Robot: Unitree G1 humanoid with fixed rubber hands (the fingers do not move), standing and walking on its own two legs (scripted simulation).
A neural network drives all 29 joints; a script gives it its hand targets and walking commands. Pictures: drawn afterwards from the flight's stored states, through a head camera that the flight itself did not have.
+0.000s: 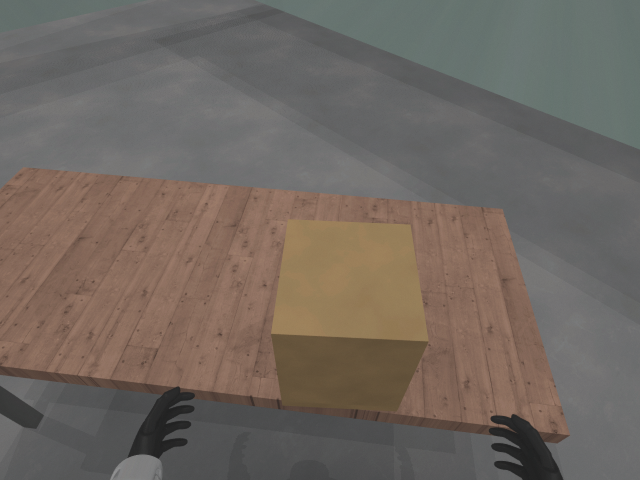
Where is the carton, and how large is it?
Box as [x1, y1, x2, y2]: [271, 219, 428, 410]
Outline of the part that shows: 288,219 271,330 282,405 396,410 428,341 410,225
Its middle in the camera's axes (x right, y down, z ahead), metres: +0.04 +0.12 +0.65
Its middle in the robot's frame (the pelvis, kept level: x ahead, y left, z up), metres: +0.38 +0.00 -0.09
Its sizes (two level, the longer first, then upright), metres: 0.210 0.200 0.250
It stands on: a table, 0.56 m high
